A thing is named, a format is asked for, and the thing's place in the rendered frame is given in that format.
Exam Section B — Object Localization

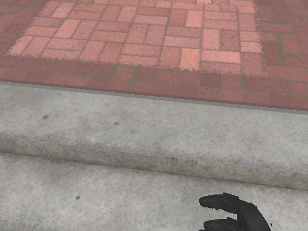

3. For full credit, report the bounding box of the right robot hand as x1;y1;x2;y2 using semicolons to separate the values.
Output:
198;192;272;231

